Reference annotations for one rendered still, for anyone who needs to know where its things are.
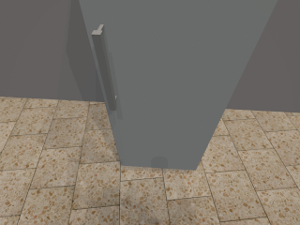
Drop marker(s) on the handle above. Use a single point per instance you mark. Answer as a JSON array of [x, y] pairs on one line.
[[104, 67]]

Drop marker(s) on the fridge door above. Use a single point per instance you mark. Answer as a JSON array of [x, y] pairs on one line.
[[174, 65]]

